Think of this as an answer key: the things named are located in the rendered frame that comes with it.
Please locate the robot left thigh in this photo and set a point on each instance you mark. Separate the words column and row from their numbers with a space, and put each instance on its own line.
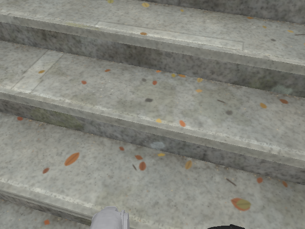
column 111, row 219

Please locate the robot left shin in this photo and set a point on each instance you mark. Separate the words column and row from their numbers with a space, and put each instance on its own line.
column 107, row 207

